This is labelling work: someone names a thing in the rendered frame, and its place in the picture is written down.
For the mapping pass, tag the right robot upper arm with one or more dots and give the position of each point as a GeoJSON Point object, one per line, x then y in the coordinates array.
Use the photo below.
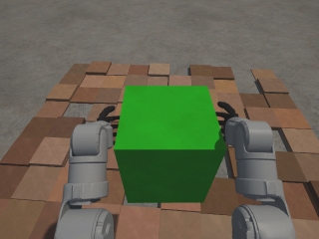
{"type": "Point", "coordinates": [261, 221]}

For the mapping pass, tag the robot right forearm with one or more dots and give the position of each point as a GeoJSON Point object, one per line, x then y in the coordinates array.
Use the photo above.
{"type": "Point", "coordinates": [255, 157]}

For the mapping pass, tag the carton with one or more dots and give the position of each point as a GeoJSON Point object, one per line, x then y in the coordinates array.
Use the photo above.
{"type": "Point", "coordinates": [169, 145]}

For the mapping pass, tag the left robot upper arm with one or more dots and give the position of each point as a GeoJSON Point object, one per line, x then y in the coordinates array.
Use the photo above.
{"type": "Point", "coordinates": [86, 223]}

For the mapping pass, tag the robot right hand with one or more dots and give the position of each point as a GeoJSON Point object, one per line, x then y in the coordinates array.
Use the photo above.
{"type": "Point", "coordinates": [231, 114]}

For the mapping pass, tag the robot left hand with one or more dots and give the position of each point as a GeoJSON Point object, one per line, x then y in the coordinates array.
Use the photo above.
{"type": "Point", "coordinates": [103, 117]}

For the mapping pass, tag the robot left forearm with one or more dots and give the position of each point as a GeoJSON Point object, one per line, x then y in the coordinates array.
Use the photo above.
{"type": "Point", "coordinates": [87, 173]}

